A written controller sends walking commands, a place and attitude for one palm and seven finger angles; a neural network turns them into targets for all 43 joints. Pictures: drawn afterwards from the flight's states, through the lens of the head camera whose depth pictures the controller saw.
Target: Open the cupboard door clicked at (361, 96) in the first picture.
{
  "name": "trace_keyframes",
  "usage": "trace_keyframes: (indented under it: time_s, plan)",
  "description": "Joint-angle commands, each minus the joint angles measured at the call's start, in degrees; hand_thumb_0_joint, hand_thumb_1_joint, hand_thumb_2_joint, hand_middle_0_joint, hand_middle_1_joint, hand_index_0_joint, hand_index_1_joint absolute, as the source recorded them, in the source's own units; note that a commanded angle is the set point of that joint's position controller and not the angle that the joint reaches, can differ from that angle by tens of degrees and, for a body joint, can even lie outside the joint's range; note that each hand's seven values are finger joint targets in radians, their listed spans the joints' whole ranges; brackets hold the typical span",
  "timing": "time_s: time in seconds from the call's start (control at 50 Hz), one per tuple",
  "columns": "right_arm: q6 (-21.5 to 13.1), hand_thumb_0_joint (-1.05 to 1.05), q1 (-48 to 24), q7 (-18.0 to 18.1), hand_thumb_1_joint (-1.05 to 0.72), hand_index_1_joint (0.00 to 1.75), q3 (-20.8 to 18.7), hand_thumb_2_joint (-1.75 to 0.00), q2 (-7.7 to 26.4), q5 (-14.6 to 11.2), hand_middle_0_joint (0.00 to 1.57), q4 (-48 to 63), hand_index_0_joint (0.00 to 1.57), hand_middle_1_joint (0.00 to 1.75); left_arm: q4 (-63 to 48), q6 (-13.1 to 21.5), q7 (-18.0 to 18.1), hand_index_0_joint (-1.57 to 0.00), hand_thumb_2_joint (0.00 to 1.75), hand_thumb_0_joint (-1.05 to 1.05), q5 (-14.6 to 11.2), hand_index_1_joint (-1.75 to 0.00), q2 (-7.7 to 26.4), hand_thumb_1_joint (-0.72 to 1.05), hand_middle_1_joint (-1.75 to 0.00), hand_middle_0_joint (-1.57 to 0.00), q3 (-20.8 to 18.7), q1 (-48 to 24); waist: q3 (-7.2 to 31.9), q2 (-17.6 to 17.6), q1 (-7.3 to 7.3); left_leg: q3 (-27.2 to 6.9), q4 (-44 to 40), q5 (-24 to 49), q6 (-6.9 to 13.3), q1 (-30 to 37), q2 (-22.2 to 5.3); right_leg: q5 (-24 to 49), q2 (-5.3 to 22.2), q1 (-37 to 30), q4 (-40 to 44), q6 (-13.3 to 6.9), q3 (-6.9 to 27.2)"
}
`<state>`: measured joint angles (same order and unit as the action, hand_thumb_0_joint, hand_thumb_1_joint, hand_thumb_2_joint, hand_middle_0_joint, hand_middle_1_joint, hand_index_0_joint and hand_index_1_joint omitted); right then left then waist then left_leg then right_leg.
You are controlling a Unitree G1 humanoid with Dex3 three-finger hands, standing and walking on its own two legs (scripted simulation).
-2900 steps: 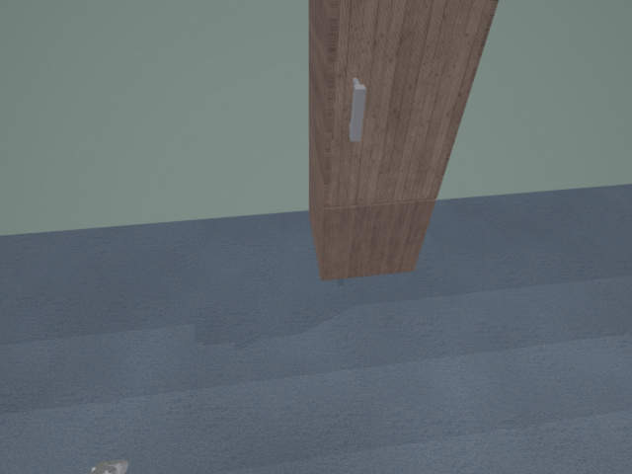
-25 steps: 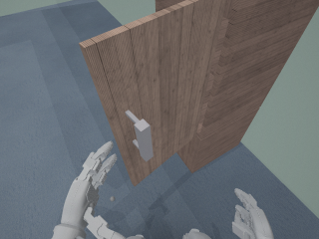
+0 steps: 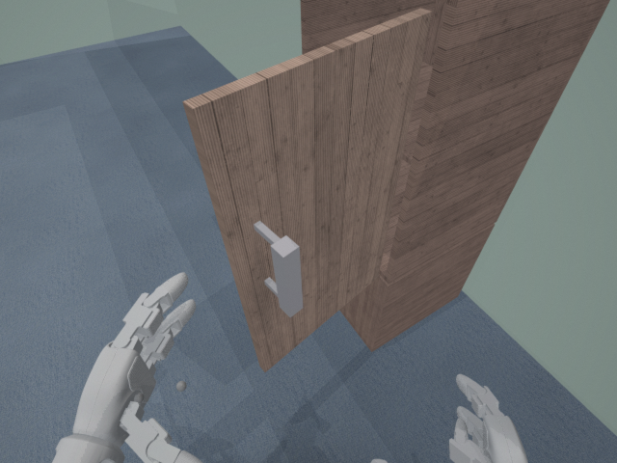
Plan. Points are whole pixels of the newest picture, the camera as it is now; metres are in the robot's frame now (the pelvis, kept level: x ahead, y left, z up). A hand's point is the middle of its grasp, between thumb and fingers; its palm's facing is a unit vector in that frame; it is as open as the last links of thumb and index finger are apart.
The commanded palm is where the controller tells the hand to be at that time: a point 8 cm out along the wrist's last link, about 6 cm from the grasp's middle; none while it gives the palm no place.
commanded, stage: draw the hand back to the body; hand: left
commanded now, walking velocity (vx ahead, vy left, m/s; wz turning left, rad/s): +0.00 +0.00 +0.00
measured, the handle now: (277, 269) +0.36 +0.07 +0.07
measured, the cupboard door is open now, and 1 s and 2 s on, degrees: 100 100 100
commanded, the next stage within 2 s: step back with the hand held close in 1.30 s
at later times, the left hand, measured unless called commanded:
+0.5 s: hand (80, 353) +0.20 +0.23 +0.15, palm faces +0.25 -0.90 -0.35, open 14.1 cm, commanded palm +0.16 +0.27 +0.18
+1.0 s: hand out of the picture +0.22 +0.28 +0.23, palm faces +0.47 -0.78 -0.41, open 8.3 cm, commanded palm +0.17 +0.31 +0.23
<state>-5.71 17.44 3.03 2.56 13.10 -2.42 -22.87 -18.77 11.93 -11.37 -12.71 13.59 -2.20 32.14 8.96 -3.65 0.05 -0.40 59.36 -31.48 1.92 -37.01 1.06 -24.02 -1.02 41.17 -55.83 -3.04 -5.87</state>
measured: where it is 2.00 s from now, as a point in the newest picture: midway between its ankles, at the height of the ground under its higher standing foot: outside the picture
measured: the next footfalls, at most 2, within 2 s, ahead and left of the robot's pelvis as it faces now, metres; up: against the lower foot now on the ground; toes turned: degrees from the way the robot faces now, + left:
none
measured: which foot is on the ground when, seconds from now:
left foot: down 0.00-1.00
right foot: down 0.00-1.00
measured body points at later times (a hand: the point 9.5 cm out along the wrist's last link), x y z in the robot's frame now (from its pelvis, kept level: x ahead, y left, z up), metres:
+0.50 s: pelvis +0.02 +0.02 +0.04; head +0.01 +0.00 +0.49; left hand +0.18 +0.27 +0.17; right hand +0.20 -0.19 -0.03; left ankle -0.02 +0.10 -0.68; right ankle +0.04 -0.09 -0.68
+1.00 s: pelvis +0.03 +0.01 +0.07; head +0.02 -0.01 +0.51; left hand +0.19 +0.32 +0.25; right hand +0.22 -0.21 -0.02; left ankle -0.02 +0.10 -0.67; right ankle +0.04 -0.09 -0.68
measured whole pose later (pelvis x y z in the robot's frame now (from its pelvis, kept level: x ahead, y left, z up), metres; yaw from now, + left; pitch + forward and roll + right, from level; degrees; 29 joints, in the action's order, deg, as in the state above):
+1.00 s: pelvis +0.03 +0.01 +0.07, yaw +0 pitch -3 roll -1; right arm -7.4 11.5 4.2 1.8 13.4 0.1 -36.0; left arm -22.1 4.5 6.9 -3.7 20.3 -20.2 26.3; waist 0.0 -4.1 -4.2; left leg 0.3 25.3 -18.6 2.6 -3.4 1.9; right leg -12.6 -1.4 8.4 -24.2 -1.6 -3.7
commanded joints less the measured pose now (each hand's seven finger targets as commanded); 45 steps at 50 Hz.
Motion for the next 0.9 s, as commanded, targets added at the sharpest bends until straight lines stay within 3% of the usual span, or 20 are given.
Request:
trace_keyframes:
  time_s: [0.0, 0.1, 0.14, 0.2, 0.22, 0.24, 0.26, 0.3, 0.38, 0.4, 0.5, 0.6, 0.72, 0.82, 0.88]
  plan:
    - [-5.0, 0.00, -6.0, 1.0, -0.90, 0.30, -2.4, -0.90, 6.6, -0.6, 0.20, 10.4, 0.20, 0.30, -13.2, 1.9, -1.8, -0.15, 0.30, 0.00, -2.7, -0.30, 5.5, -0.50, -0.30, -0.15, -5.1, -2.2, 2.4, 3.4, 0.09, -2.2, -11.8, 9.4, -0.6, -2.2, -0.2, -0.2, 1.1, -13.0, 13.8, 1.6, 6.5]
    - [-7.0, 0.00, -5.8, 1.1, -0.90, 0.30, -2.2, -0.90, 6.9, -0.8, 0.20, 8.8, 0.20, 0.30, -15.4, 1.6, -2.8, -0.15, 0.30, 0.00, -3.6, -0.30, 7.5, -0.50, -0.30, -0.15, -7.8, -3.3, 2.8, 0.6, -0.28, -3.1, -14.3, 12.9, -1.0, 1.9, -0.5, 5.4, 0.4, -14.9, 13.5, 1.4, 4.5]
    - [-7.6, 0.00, -5.9, 1.1, -0.90, 0.30, -2.1, -0.90, 6.8, -0.9, 0.20, 7.9, 0.20, 0.30, -14.7, 0.9, -3.0, -0.15, 0.33, 0.00, -3.7, -0.30, 8.1, -0.43, -0.30, -0.15, -8.8, -3.8, 1.2, 0.1, -0.17, -3.5, -15.3, 12.8, -1.2, 2.9, -0.7, 5.5, 0.2, -14.7, 14.1, 1.4, 3.8]
    - [-8.3, 0.00, -6.4, 1.0, -0.90, 0.30, -2.1, -0.90, 7.0, -1.0, 0.20, 7.4, 0.20, 0.30, -15.4, -0.6, -3.5, -0.16, 0.37, 0.00, -4.0, -0.30, 8.1, -0.32, -0.30, -0.16, -9.3, -3.2, 2.0, -0.7, -0.62, -3.8, -16.9, 15.1, -1.5, 5.3, -0.9, 8.2, 0.1, -16.5, 14.4, 1.3, 2.9]
    - [-7.2, 0.00, -5.8, 2.4, -0.90, 0.30, -2.8, -0.90, 6.3, 0.5, 0.20, 7.8, 0.20, 0.30, -20.9, -2.1, 5.9, -0.16, 0.39, 0.00, 4.9, -0.30, 14.7, -0.29, -0.30, -0.16, -10.8, -3.5, 1.6, -0.6, -3.77, -3.5, -20.8, 14.2, -1.0, 4.6, -2.1, 7.3, 1.4, -19.8, 16.2, 0.7, 5.8]
    - [-6.6, 0.00, -5.1, 2.8, -0.90, 0.30, -2.4, -0.90, 5.2, 0.9, 0.20, 7.4, 0.20, 0.30, -19.8, -4.0, 10.2, -0.16, 0.40, 0.00, 5.9, -0.30, 9.7, -0.26, -0.30, -0.16, -8.7, 0.0, -0.5, -0.5, -2.37, -3.5, -21.9, 12.9, -1.3, 4.9, -1.8, 6.2, 1.5, -19.6, 17.6, 0.7, 5.5]
    - [-6.3, 0.00, -5.1, 2.8, -0.90, 0.30, -2.3, -0.90, 5.1, 0.9, 0.20, 7.1, 0.20, 0.30, -18.7, -5.3, 12.1, -0.16, 0.42, 0.00, 6.6, -0.30, 7.6, -0.22, -0.30, -0.16, -7.4, 1.9, -2.5, 0.8, -2.04, -3.8, -22.5, 12.9, -1.5, 4.7, -1.9, 6.4, 1.6, -19.6, 18.0, 0.8, 5.0]
    - [-5.5, 0.00, -5.6, 2.7, -0.90, 0.30, -2.1, -0.90, 5.2, 1.0, 0.20, 5.9, 0.20, 0.30, -18.8, -6.4, 14.7, -0.16, 0.45, 0.00, 8.1, -0.30, 8.1, -0.15, -0.30, -0.16, -7.8, 1.7, -3.7, -0.8, -2.21, -3.3, -23.4, 16.1, -1.4, 6.8, -2.2, 8.7, 1.7, -21.7, 19.2, 0.7, 4.8]
    - [-5.2, 0.00, -6.8, 3.1, -0.90, 0.30, -2.0, -0.90, 5.7, 1.4, 0.20, 4.5, 0.20, 0.30, -19.8, -6.6, 17.7, -0.17, 0.51, 0.00, 9.8, -0.30, 11.6, -0.01, -0.30, -0.17, -11.0, -0.4, -3.1, 0.5, -2.46, -3.1, -26.0, 19.2, -1.3, 11.4, -2.3, 11.3, 1.7, -25.2, 22.0, 0.8, 4.7]
    - [-5.3, 0.00, -6.9, 3.2, -0.90, 0.30, -1.9, -0.90, 5.5, 1.5, 0.20, 4.1, 0.20, 0.30, -19.6, -6.6, 18.0, -0.17, 0.52, 0.00, 10.0, -0.30, 11.3, 0.02, -0.30, -0.17, -10.8, -1.2, -3.6, 1.5, -2.18, -3.1, -26.7, 19.5, -1.3, 12.2, -2.2, 11.6, 1.9, -25.8, 22.5, 0.9, 4.7]
    - [-6.4, 0.00, -7.9, 3.1, -0.90, 0.30, -1.6, -0.90, 5.8, 1.8, 0.20, 1.8, 0.20, 0.30, -20.3, -6.0, 19.3, -0.18, 0.60, 0.00, 10.8, -0.30, 11.5, 0.20, -0.30, -0.18, -11.6, -5.0, -3.9, -1.9, -2.28, -4.3, -30.5, 24.6, -2.3, 17.8, -2.7, 13.5, 1.8, -28.3, 24.7, 1.1, 4.2]
    - [-6.5, 0.00, -9.4, 2.7, -0.90, 0.30, -2.0, -0.90, 5.8, 2.0, 0.20, -0.5, 0.20, 0.30, -17.4, -5.7, 19.4, -0.18, 0.68, 0.00, 10.4, -0.30, 12.9, 0.37, -0.30, -0.18, -15.4, -4.0, -4.0, 2.0, -3.22, -3.6, -33.1, 30.3, -2.8, 21.1, -2.8, 17.9, 1.7, -32.8, 27.2, 1.2, 4.0]
    - [-5.7, 0.00, -11.0, 2.2, -0.90, 0.30, -2.3, -0.90, 5.7, 2.1, 0.20, -2.3, 0.20, 0.30, -15.7, -4.9, 19.2, -0.19, 0.76, 0.00, 9.8, -0.30, 14.9, 0.58, -0.30, -0.19, -20.1, -6.2, -4.8, 1.0, -3.84, -2.4, -35.7, 32.4, -2.7, 23.9, -2.6, 20.8, 1.7, -36.5, 30.2, 1.0, 4.5]
    - [-5.3, 0.00, -11.8, 1.8, -0.90, 0.30, -2.5, -0.90, 5.7, 2.2, 0.20, -3.1, 0.20, 0.30, -16.7, -4.3, 19.0, -0.19, 0.84, 0.00, 9.4, -0.30, 16.8, 0.76, -0.30, -0.19, -23.1, -9.1, -4.7, -1.9, -3.99, -1.7, -37.1, 35.4, -2.7, 26.5, -2.6, 23.4, 1.7, -38.3, 32.0, 1.0, 5.0]
    - [-5.2, 0.00, -12.4, 1.7, -0.90, 0.30, -2.7, -0.90, 5.9, 2.2, 0.20, -3.8, 0.20, 0.30, -16.1, -3.9, 19.2, -0.20, 0.88, 0.00, 9.3, -0.30, 18.3, 0.87, -0.30, -0.20, -25.3, -10.6, -5.0, -1.1, -4.20, -1.7, -37.7, 35.6, -2.5, 27.1, -2.5, 24.0, 1.5, -39.4, 33.1, 1.0, 5.0]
